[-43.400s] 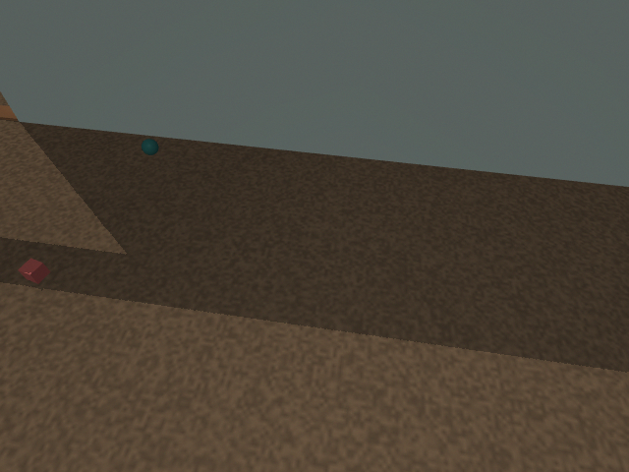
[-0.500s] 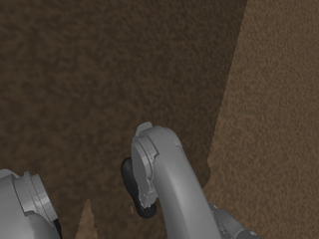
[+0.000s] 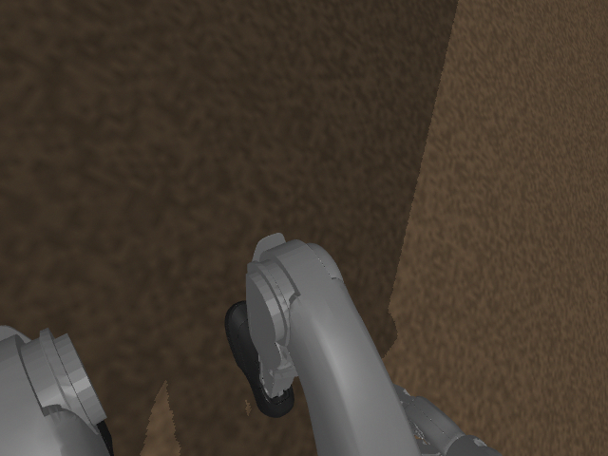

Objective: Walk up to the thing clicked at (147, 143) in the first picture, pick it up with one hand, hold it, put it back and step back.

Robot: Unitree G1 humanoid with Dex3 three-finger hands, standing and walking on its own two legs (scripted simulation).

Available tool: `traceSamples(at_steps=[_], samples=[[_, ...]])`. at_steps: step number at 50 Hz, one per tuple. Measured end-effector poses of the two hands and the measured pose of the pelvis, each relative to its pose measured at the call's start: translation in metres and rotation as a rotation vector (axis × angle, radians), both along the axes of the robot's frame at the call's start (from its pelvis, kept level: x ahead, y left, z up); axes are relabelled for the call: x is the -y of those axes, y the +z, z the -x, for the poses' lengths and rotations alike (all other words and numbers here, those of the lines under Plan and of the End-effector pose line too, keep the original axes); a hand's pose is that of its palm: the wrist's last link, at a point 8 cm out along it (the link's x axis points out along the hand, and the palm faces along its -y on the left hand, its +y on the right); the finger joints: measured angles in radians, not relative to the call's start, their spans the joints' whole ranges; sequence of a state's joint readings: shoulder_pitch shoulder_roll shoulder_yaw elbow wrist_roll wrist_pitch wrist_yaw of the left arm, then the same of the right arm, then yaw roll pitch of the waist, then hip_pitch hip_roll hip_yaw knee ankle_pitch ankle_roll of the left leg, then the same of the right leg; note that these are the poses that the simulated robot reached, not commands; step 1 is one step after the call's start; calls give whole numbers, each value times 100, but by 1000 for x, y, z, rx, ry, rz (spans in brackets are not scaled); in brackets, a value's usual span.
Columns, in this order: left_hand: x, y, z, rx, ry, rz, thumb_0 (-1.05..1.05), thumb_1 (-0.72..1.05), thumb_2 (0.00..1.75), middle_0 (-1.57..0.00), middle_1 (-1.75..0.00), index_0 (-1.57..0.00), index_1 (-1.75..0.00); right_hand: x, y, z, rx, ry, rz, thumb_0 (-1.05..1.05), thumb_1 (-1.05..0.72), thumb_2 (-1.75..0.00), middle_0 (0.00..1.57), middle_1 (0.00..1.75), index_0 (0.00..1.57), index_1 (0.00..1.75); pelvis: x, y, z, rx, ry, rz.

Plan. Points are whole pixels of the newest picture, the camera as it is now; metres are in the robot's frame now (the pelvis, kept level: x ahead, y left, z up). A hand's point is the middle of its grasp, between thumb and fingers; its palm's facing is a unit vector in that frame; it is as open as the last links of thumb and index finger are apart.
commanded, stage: open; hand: left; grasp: from above
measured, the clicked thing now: out of the picture +0.47 +0.36 -0.26
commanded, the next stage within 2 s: withdraw in 0.46 s
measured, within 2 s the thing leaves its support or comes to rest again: neither
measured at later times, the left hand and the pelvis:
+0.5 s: hand out of the picture +0.45 +0.35 -0.24, palm faces -0.44 -0.16 -0.88, open 13.8 cm; pelvis +0.00 +0.00 +0.00, yaw +0 degrees
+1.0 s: hand out of the picture +0.47 +0.39 -0.10, palm faces -0.34 -0.09 -0.94, open 14.1 cm; pelvis +0.00 +0.00 +0.03, yaw +4 degrees
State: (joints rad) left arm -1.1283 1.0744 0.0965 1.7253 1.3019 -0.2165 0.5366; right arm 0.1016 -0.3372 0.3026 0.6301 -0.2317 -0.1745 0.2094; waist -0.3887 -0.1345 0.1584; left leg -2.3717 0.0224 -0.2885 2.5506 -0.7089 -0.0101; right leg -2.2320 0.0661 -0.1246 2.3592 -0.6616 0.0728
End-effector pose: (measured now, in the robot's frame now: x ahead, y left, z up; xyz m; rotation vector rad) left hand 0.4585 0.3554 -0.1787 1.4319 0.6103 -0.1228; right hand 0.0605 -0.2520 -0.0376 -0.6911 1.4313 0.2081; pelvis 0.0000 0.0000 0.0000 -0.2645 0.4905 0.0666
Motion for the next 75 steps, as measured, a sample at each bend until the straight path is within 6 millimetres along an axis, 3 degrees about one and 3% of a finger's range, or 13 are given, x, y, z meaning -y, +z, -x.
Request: traceSamples(at_steps=[13,35,40,45,50,56,60,65,71,75], samples=[[1,-3,2,-13,5,15,0,-45,94,-11,-106,-13,-103,0,1,2,-17,0,-3,0,-90,-90,21,30,20,30,1,2,0,-1,0,-1],[-2,5,-6,35,-8,4,0,-48,97,-8,-105,-10,-103,1,1,-3,-18,6,-1,0,-90,-90,20,30,20,30,1,3,-2,-12,2,-2],[-9,33,-15,111,-9,-28,0,-50,98,-9,-104,-10,-102,1,-1,-9,2,-13,-18,0,-91,-90,20,30,20,30,2,5,-4,-32,7,-4],[-22,85,-16,159,11,-81,1,-52,99,-9,-102,-9,-101,4,-7,-22,40,-59,-60,0,-91,-90,20,30,20,30,3,12,-7,-75,20,-17],[-33,135,-8,94,58,-107,0,-52,100,-9,-101,-9,-101,4,-10,-40,93,-106,-104,0,-91,-90,20,30,20,30,3,27,-4,-93,39,-40],[-23,158,8,-47,42,-55,0,-52,101,-8,-101,-8,-101,7,-1,-47,118,-132,-97,0,-91,-90,20,30,20,30,5,49,5,-93,62,-62],[-12,156,15,-78,-7,4,0,-52,102,-9,-101,-8,-102,16,8,-41,99,-135,-46,0,-91,-90,20,30,20,30,8,55,9,-90,68,-71],[-10,139,18,-52,-58,31,1,-53,102,-9,-101,-8,-102,29,14,-28,70,-132,38,0,-91,-90,20,30,20,30,11,48,12,-80,66,-69],[-13,114,16,-15,-88,0,0,-53,102,-9,-101,-9,-101,33,8,-9,28,-137,93,0,-91,-90,20,30,20,30,11,32,14,-68,63,-64],[-15,112,5,46,-78,-26,0,-52,101,-9,-101,-9,-101,27,1,1,11,-156,88,0,-91,-90,20,30,20,30,8,25,14,-71,61,-60]])
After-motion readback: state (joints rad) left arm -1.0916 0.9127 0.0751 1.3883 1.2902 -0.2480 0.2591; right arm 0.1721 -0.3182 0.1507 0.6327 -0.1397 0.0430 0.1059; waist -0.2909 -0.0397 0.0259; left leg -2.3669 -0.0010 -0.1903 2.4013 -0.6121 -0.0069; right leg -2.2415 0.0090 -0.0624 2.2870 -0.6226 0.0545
